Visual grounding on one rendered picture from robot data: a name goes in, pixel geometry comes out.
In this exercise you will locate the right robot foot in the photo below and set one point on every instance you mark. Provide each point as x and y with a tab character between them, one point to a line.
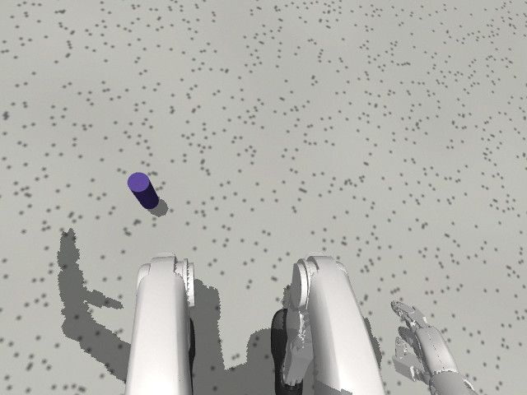
278	349

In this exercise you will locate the right robot hand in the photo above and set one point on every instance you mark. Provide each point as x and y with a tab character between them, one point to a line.
427	342

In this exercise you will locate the right robot arm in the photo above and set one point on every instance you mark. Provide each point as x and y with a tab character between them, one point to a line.
450	383

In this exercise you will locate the can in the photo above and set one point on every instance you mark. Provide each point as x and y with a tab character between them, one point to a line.
143	190

